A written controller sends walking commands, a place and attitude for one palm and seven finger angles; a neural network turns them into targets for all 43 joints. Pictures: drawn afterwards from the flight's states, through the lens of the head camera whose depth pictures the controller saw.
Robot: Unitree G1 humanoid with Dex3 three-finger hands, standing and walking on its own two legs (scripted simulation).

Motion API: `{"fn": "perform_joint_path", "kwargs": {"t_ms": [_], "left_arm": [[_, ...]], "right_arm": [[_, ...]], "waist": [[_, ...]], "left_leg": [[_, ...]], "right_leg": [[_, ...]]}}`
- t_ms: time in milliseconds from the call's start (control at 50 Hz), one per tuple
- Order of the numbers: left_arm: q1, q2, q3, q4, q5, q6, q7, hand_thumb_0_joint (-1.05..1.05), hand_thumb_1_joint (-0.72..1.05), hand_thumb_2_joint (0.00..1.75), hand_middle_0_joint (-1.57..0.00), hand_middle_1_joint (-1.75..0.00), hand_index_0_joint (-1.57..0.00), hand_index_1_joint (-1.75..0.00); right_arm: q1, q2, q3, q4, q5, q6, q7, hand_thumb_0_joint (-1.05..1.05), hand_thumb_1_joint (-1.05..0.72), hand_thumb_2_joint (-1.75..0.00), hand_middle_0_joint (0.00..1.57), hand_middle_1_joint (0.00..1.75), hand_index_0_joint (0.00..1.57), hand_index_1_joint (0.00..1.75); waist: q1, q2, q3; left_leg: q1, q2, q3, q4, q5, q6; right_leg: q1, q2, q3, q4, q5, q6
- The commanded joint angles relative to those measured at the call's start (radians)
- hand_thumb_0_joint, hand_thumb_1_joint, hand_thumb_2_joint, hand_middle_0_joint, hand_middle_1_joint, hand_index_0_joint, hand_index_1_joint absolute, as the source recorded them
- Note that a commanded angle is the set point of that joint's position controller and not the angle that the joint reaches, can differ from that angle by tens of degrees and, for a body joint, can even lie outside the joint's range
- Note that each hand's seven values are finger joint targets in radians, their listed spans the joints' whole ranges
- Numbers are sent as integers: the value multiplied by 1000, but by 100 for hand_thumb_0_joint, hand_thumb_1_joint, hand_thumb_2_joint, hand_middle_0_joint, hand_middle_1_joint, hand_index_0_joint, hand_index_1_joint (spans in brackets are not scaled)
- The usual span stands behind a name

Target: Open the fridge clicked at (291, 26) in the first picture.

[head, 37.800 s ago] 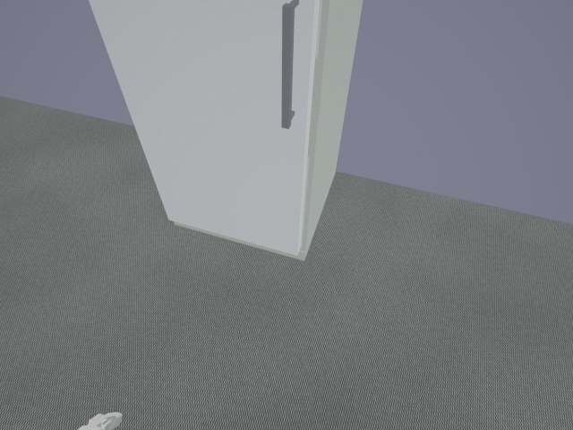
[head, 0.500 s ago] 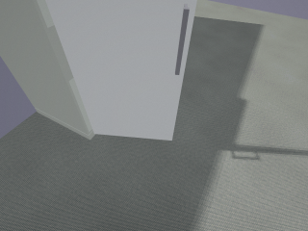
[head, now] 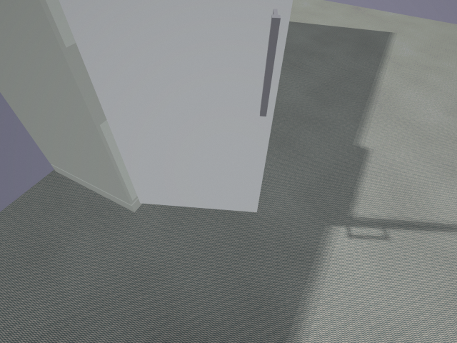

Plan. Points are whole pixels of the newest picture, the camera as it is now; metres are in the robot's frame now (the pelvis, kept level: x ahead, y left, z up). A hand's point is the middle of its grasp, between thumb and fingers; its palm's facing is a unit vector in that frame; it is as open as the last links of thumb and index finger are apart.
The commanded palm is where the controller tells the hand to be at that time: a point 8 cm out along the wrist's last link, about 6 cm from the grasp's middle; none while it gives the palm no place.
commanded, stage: look to check the result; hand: right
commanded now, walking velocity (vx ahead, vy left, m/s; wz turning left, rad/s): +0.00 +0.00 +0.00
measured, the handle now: (268, 68) +0.77 -0.06 +0.09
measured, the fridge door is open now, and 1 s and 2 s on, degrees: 67 67 67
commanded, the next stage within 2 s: stand and wait in 0.42 s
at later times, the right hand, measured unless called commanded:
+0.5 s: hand out of the picture +0.08 -0.22 -0.16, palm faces -0.02 +0.96 -0.29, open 7.4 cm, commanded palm none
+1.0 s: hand out of the picture +0.08 -0.22 -0.16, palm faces -0.03 +0.95 -0.30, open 7.4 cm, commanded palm none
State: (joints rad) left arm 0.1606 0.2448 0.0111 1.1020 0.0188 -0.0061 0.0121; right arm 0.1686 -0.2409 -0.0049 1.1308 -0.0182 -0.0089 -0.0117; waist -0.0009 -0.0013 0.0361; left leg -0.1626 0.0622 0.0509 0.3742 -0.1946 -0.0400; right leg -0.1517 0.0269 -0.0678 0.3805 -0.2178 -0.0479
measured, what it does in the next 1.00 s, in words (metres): stands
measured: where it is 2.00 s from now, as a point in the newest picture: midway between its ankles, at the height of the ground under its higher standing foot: outside the picture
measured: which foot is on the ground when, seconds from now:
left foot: down 0.00-1.00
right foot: down 0.00-1.00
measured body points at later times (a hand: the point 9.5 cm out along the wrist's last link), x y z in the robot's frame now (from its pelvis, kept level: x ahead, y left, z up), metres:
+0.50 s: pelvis +0.01 +0.01 +0.00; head +0.02 +0.01 +0.45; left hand +0.07 +0.29 -0.14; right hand +0.08 -0.27 -0.14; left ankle +0.00 +0.14 -0.74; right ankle -0.01 -0.08 -0.74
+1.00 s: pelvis +0.01 +0.02 +0.00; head +0.03 +0.02 +0.45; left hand +0.08 +0.30 -0.13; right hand +0.08 -0.27 -0.14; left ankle +0.00 +0.14 -0.74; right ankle -0.01 -0.08 -0.74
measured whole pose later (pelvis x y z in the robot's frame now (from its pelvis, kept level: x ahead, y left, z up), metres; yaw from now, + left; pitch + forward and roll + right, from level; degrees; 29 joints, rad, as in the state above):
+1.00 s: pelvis +0.01 +0.02 +0.00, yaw +0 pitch -1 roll +0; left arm 0.12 0.31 0.00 1.13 0.02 -0.01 0.01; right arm 0.11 -0.31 0.00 1.15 -0.01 -0.02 0.00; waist 0.00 0.00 0.04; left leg -0.11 0.04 0.06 0.29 -0.17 -0.02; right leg -0.09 0.01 -0.06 0.29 -0.19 -0.02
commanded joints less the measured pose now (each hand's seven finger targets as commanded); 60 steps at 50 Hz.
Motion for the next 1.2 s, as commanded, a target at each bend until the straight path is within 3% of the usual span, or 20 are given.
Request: {"fn": "perform_joint_path", "kwargs": {"t_ms": [0,200,360,580,1020,1080,1180], "left_arm": [[-3,163,25,-38,-3,-19,12,0,90,90,-20,-30,-20,-30],[-31,202,27,-31,-4,-24,12,0,90,90,-20,-30,-20,-30],[-47,224,25,-29,-3,-24,11,0,90,90,-20,-30,-20,-30],[-62,251,25,-35,-4,-25,9,0,90,90,-20,-30,-20,-30],[-72,260,25,-29,-4,-25,9,0,90,90,-20,-30,-20,-30],[-72,265,26,-32,-5,-24,9,0,90,90,-20,-30,-20,-30],[-75,266,25,-32,-5,-24,8,0,90,90,-20,-30,-20,-30]], "right_arm": [[-4,-162,-29,-45,2,-18,-6,0,-90,-90,20,30,20,30],[-31,-202,-33,-44,4,-27,-5,0,-90,-90,20,30,20,30],[-56,-224,-33,-44,4,-24,-1,0,-90,-90,20,30,20,30],[-71,-245,-35,-48,4,-27,2,0,-90,-90,20,30,20,30],[-85,-259,-33,-43,5,-30,1,0,-90,-90,20,30,20,30],[-80,-262,-34,-45,4,-33,0,0,-90,-90,20,30,20,30],[-83,-265,-34,-46,5,-32,1,0,-90,-90,20,30,20,30]], "waist": [[4,7,-35],[3,6,-71],[2,3,-42],[0,8,-60],[5,3,-78],[5,27,-74],[4,9,-74]], "left_leg": [[21,73,-69,-54,134,56],[65,82,-68,-64,206,63],[64,79,-72,-87,153,63],[76,82,-75,-102,165,66],[91,87,-81,-110,206,69],[85,86,-81,-114,217,70],[89,85,-83,-119,201,70]], "right_leg": [[11,-148,125,-81,193,11],[44,-153,124,-87,253,14],[33,-156,130,-117,216,17],[50,-159,128,-122,222,20],[68,-165,124,-127,235,23],[73,-166,121,-123,237,23],[69,-165,122,-125,223,25]]}}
